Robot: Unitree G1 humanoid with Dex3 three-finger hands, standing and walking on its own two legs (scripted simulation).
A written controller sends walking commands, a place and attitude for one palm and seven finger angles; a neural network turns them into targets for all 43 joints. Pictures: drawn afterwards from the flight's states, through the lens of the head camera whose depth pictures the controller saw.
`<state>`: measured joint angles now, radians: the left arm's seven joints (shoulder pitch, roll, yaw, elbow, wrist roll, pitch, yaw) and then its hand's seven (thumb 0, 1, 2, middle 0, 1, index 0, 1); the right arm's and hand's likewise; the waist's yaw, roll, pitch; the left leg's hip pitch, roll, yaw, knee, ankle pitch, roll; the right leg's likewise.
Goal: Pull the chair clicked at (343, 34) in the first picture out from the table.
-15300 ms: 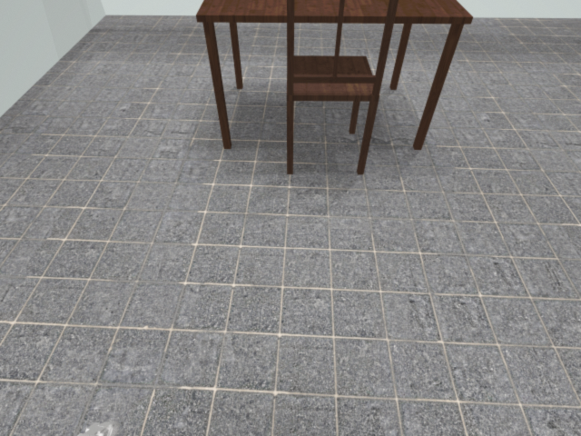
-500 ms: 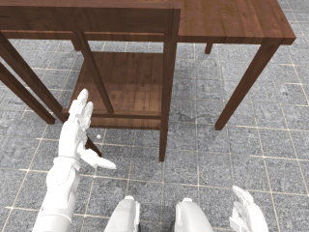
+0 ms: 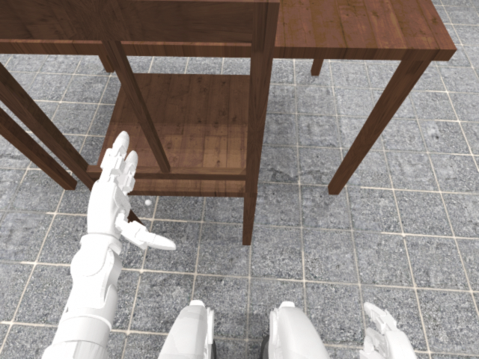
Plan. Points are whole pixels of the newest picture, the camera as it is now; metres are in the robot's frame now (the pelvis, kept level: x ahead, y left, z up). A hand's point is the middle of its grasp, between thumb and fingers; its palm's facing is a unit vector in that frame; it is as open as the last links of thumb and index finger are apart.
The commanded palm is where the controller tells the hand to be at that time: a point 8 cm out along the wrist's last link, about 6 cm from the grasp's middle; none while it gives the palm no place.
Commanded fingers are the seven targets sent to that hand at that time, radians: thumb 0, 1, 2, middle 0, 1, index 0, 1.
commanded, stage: aim the fingers beside a spindle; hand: left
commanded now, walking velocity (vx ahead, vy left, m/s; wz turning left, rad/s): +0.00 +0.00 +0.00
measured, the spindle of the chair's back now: (145, 121) +0.49 +0.18 +0.06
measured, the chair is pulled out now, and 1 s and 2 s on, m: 0.00 0.00 0.00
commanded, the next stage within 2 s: push the fingers through the gap in 0.30 s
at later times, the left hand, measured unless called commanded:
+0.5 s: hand (150, 204) +0.35 +0.16 +0.03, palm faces +0.00 -1.00 -0.05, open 16.9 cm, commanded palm +0.33 +0.21 +0.03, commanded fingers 0.00 -0.50 0.30 -0.06 -0.08 -0.06 -0.08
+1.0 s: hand (157, 174) +0.40 +0.15 +0.03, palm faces +0.02 -1.00 -0.05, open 16.9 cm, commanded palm +0.38 +0.21 +0.03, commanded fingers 0.00 -0.50 0.30 -0.06 -0.08 -0.06 -0.08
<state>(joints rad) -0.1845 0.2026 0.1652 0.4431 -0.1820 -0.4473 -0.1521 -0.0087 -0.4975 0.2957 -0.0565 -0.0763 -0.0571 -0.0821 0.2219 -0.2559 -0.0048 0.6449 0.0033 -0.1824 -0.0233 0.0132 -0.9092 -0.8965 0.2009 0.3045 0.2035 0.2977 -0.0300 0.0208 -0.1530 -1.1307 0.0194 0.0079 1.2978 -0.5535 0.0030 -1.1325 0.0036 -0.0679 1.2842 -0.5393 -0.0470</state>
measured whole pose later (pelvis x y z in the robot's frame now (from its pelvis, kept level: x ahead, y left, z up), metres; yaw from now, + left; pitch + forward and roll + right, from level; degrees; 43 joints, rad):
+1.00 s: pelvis +0.00 +0.00 +0.00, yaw +0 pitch +23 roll +0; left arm -0.42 0.22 0.21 0.67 -0.13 -0.47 -0.10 -0.01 -0.50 0.30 -0.06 -0.08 -0.06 -0.08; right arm 0.24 -0.26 0.00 0.67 0.00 -0.15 -0.01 0.01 -0.91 -0.90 0.20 0.30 0.20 0.30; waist -0.06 0.02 -0.16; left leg -1.16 0.02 0.01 1.30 -0.54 0.00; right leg -1.16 0.01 -0.07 1.29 -0.53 -0.05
